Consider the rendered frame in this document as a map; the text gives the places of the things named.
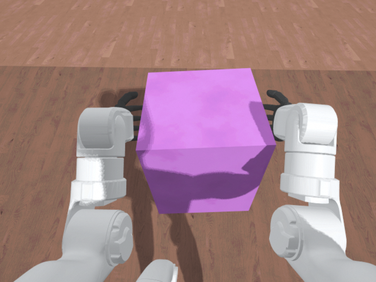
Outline left robot thigh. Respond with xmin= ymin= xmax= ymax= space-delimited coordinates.
xmin=136 ymin=259 xmax=178 ymax=282

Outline robot right upper arm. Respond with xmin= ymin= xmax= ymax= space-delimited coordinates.
xmin=269 ymin=204 xmax=376 ymax=282

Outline right robot hand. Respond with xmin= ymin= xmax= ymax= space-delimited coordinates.
xmin=263 ymin=90 xmax=292 ymax=142

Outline left robot forearm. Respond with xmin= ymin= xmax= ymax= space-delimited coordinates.
xmin=62 ymin=107 xmax=134 ymax=253

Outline robot left upper arm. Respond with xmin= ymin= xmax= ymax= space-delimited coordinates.
xmin=14 ymin=209 xmax=133 ymax=282

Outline left robot hand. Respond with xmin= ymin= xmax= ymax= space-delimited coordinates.
xmin=115 ymin=92 xmax=143 ymax=141

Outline right robot forearm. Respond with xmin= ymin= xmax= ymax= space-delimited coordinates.
xmin=273 ymin=103 xmax=347 ymax=249

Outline carton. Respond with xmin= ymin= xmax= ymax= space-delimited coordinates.
xmin=136 ymin=68 xmax=276 ymax=214

